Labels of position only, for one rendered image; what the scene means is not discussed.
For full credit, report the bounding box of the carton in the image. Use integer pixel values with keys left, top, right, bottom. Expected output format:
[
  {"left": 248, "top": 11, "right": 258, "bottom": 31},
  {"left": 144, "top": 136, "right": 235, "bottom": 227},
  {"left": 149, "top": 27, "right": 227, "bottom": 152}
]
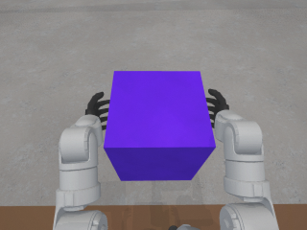
[{"left": 104, "top": 71, "right": 216, "bottom": 181}]

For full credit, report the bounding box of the left robot upper arm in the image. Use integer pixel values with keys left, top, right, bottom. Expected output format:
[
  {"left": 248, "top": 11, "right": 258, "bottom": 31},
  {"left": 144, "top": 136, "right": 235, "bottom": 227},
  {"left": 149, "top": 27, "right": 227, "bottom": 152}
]
[{"left": 55, "top": 210, "right": 108, "bottom": 230}]

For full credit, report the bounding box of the right robot upper arm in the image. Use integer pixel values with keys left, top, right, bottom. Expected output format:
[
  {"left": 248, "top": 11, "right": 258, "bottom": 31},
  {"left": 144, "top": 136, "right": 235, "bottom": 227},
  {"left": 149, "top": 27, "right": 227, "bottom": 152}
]
[{"left": 219, "top": 202, "right": 278, "bottom": 230}]

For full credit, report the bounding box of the left robot hand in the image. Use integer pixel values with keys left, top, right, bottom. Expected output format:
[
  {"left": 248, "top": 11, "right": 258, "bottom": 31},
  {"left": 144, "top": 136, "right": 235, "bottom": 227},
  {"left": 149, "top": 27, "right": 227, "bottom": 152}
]
[{"left": 85, "top": 92, "right": 110, "bottom": 130}]

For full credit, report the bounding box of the robot right forearm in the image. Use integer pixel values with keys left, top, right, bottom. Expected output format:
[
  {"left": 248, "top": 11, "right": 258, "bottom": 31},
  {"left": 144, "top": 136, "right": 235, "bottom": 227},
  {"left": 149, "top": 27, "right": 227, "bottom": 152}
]
[{"left": 214, "top": 109, "right": 279, "bottom": 230}]

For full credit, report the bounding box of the robot left forearm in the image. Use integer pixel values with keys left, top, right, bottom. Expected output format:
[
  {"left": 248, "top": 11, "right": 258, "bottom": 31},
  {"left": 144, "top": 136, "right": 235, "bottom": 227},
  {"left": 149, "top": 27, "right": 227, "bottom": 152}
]
[{"left": 53, "top": 114, "right": 104, "bottom": 230}]

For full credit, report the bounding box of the right robot hand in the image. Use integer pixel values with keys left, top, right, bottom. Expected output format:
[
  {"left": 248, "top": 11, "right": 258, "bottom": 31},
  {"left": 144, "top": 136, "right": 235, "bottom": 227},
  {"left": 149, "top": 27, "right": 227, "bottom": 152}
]
[{"left": 205, "top": 88, "right": 229, "bottom": 128}]

